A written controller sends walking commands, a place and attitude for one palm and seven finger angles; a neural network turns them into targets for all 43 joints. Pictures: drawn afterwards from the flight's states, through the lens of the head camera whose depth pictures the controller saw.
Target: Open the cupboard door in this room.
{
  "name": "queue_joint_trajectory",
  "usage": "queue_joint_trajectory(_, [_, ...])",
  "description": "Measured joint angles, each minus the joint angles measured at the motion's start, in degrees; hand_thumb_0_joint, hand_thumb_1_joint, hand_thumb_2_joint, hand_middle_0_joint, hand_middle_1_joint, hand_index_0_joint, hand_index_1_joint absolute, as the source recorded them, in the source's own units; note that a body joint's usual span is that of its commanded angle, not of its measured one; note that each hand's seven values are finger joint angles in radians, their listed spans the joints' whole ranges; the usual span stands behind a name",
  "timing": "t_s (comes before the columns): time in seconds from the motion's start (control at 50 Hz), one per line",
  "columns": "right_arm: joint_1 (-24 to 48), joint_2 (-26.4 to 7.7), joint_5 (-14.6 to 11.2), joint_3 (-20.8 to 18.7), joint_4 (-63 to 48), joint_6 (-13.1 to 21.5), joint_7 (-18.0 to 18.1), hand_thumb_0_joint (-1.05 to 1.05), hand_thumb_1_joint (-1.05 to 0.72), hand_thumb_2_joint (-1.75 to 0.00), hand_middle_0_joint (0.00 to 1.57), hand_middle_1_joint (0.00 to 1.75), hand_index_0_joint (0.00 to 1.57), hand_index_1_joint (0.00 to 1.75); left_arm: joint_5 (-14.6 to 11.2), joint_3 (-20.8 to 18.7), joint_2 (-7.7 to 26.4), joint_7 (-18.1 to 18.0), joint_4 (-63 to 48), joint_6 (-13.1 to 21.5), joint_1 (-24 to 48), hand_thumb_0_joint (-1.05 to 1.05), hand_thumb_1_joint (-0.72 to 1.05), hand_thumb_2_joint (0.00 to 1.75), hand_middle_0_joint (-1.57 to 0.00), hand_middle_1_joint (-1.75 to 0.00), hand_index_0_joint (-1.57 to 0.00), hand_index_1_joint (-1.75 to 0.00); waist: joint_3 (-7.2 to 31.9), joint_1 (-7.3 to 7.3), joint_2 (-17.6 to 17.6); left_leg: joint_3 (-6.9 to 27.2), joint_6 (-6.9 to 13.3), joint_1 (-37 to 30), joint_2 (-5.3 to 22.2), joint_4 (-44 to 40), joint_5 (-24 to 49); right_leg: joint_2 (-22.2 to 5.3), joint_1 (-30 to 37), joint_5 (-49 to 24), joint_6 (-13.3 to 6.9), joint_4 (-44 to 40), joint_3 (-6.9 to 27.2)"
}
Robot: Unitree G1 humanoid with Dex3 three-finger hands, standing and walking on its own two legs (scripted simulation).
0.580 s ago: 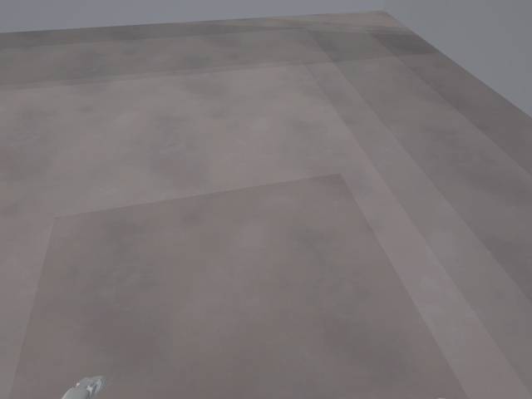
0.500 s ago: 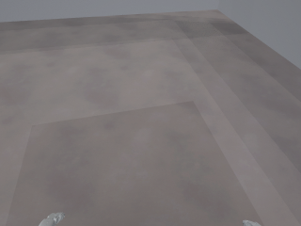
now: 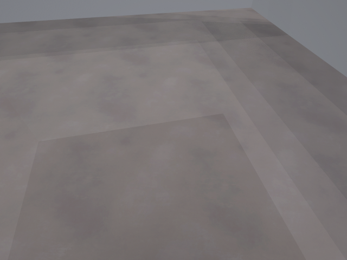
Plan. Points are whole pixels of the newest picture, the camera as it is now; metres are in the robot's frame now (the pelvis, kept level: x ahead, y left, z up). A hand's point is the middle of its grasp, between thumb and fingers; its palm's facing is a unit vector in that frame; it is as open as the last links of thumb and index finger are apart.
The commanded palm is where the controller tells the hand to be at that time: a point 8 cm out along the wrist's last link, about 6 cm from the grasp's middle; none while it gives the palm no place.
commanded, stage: stand and wait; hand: left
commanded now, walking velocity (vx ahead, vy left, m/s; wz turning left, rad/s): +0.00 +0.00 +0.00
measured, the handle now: out of the picture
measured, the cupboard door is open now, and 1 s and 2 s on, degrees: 0 0 0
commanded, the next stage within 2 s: turn or walk to find it in 0.32 s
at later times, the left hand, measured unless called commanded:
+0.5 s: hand out of the picture +0.06 +0.24 -0.16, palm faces +0.01 -0.94 -0.33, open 7.4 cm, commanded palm none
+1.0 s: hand out of the picture +0.01 +0.23 -0.17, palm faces +0.21 -0.95 -0.25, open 7.4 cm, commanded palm none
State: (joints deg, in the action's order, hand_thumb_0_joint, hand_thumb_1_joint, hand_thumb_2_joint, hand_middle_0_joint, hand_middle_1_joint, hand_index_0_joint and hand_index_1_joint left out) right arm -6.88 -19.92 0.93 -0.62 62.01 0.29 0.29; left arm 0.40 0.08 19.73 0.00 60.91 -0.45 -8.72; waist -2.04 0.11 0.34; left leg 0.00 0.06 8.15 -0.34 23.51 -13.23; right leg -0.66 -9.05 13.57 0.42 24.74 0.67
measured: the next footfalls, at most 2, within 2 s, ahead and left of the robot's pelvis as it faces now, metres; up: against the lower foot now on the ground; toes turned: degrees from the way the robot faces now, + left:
right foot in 1.10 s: -0.01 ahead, -0.12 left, +0.00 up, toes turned +16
left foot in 1.56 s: -0.12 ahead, +0.10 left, +0.00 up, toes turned +33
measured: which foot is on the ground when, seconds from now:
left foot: down 0.00-1.00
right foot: down 0.00-0.70, up 0.72-1.00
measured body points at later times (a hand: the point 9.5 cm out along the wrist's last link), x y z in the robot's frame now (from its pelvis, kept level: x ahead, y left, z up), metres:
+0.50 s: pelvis -0.02 +0.00 +0.00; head -0.01 +0.00 +0.45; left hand +0.06 +0.29 -0.13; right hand +0.05 -0.30 -0.14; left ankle +0.00 +0.12 -0.74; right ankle +0.00 -0.12 -0.74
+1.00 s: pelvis -0.05 +0.01 +0.00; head -0.01 +0.02 +0.45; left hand +0.00 +0.28 -0.15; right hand +0.03 -0.23 -0.15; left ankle +0.00 +0.12 -0.74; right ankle -0.05 -0.14 -0.70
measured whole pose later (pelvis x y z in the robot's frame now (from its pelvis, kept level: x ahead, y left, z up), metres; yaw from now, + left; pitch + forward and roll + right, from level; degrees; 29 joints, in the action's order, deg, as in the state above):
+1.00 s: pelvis -0.05 +0.01 +0.00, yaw +12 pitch +1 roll -1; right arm -14.4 -11.0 1.5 -2.9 56.2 -2.1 0.7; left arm 0.3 -2.7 13.1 -1.5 53.9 -3.1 -8.3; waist -3.3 -2.3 -0.5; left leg 9.4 1.4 19.0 -4.6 25.3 -7.1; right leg -0.3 -20.5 27.4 3.2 48.4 0.5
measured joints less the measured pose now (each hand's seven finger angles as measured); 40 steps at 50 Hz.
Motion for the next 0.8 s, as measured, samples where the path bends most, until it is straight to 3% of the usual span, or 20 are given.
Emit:
queue_joint_trajectory(0.38, [-0.74,0.14,-0.01,0.22,1.85,0.2,-0.35,0.01,-0.91,-0.9,0.21,0.3,0.2,0.3,0.09,0.06,-0.09,0.25,0.98,0.37,1.38,0.01,0.9,0.9,-0.21,-0.3,-0.2,-0.3,0.32,-0.51,-0.14,0.26,-0.46,0.64,0.47,-1.54,2.11,0.45,-0.53,-2.14,-0.4,-1.7,-0.26])
queue_joint_trajectory(0.54, [-2.17,1.74,0.14,-0.03,0.07,-1.36,-0.25,0.01,-0.91,-0.9,0.2,0.3,0.2,0.3,0.07,-0.41,-1.92,-0.91,-1.2,-0.88,1.06,0.01,0.9,0.9,-0.2,-0.3,-0.2,-0.3,0.16,-0.81,-0.21,2.25,-0.43,4.9,-0.27,3.31,0.55,-0.28,-3.38,-0.28,-0.13,2.01,-2.26])
queue_joint_trajectory(0.64, [-3.63,4.26,0.04,-0.43,-1.73,-2.55,-0.52,0.01,-0.91,-0.9,0.2,0.3,0.2,0.3,0.3,-0.35,-4.31,-1.16,-3.25,-1.67,-0.52,0.01,0.9,0.9,-0.2,-0.3,-0.2,-0.3,-0.76,-0.86,-0.27,3.01,0.12,8.84,-0.61,10.01,-2.3,-0.98,-5.28,1.86,0.23,6.06,-4.04])
queue_joint_trajectory(0.72, [-4.93,7.03,0.18,-0.63,-2.94,-2.6,-0.89,0.01,-0.91,-0.9,0.2,0.3,0.2,0.3,0.38,-0.74,-5.01,-1.31,-4.21,-2.62,-1.87,0.01,0.9,0.9,-0.2,-0.3,-0.2,-0.3,-1.38,-0.62,2.35,2.24,1.57,9.8,-2.49,12.01,-3.09,-3.2,-7.3,4.9,1.27,11.32,-4.03])
queue_joint_trajectory(0.8, [-6.25,9.44,0.28,-0.66,-4.46,-1.79,-0.43,0.0,-0.91,-0.9,0.2,0.3,0.2,0.3,0.41,-1.47,-5.32,-1.46,-4.48,-3.49,-1.32,0.01,0.9,0.9,-0.2,-0.3,-0.2,-0.3,-1.86,-1.23,2.51,3.77,2.34,10.17,-3.07,9.09,-0.6,-1.34,-13.01,13.96,1.71,27.37,-1.92])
